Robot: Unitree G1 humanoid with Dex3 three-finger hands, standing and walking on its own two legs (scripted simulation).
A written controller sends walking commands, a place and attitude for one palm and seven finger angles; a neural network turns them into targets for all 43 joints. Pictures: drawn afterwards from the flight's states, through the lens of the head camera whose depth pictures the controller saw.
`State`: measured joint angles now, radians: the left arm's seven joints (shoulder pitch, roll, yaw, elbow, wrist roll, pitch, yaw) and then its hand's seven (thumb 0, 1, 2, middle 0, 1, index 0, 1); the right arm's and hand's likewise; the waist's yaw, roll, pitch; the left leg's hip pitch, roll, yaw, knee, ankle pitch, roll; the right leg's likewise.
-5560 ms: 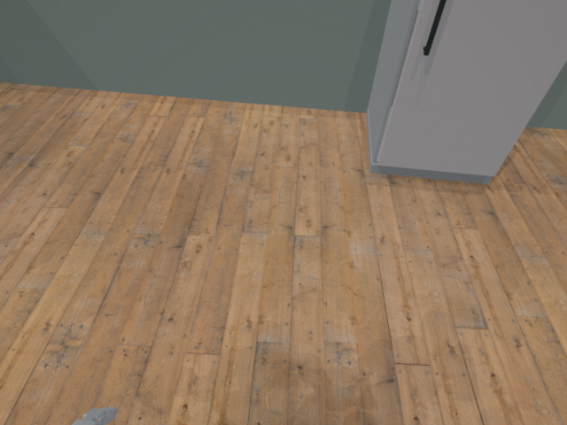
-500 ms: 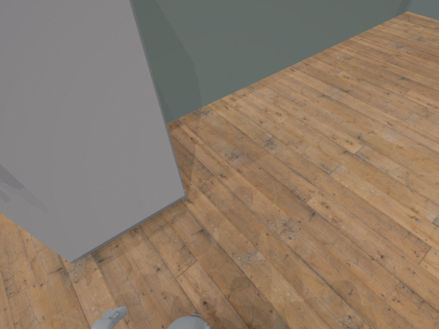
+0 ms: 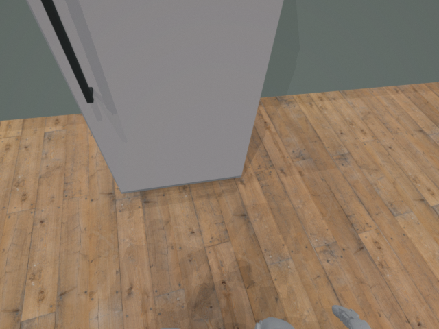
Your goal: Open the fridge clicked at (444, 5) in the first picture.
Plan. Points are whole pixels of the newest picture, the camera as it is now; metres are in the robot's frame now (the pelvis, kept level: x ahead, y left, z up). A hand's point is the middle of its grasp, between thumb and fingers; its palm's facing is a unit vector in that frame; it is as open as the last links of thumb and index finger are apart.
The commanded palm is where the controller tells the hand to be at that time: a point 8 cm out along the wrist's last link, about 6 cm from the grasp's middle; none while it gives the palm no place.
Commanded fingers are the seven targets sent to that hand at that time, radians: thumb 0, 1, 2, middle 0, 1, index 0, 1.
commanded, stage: turn to face it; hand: left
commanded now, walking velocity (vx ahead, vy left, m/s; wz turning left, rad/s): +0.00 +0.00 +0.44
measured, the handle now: (55, 13) +0.67 +0.43 +0.16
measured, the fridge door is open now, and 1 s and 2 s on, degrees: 0 0 0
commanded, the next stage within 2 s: take the last steps up to it in 0.38 s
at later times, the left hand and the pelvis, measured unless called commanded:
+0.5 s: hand out of the picture +0.06 +0.14 -0.13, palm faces +0.21 -0.93 -0.30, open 7.4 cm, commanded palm none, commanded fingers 0.00 0.90 0.90 -0.20 -0.30 -0.20 -0.30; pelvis +0.01 -0.07 +0.01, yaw +12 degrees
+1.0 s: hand out of the picture -0.15 +0.13 -0.16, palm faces +0.47 -0.87 -0.18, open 7.4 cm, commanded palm none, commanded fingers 0.00 0.90 0.90 -0.20 -0.30 -0.20 -0.30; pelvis +0.03 +0.02 +0.01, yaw +19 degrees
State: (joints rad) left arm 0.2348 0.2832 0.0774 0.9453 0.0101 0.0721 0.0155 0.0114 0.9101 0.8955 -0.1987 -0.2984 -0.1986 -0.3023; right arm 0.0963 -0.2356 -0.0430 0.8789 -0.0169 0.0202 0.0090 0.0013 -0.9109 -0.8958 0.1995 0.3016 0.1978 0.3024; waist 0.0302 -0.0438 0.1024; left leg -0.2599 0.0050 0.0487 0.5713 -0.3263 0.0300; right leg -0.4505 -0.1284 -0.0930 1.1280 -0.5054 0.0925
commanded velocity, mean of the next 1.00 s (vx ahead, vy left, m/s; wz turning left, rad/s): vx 0.16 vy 0.05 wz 0.19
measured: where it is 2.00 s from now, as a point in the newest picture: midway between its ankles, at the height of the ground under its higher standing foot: (170, 284)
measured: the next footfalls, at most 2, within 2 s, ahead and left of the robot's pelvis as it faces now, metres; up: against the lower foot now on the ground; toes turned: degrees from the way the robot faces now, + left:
right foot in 0.32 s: +0.07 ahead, -0.13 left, +0.00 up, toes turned +3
left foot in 1.02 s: +0.05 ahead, +0.15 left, +0.00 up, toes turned +27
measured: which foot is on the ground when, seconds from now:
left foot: down 0.00-0.32, up 0.34-1.00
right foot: up 0.00-0.30, down 0.32-1.00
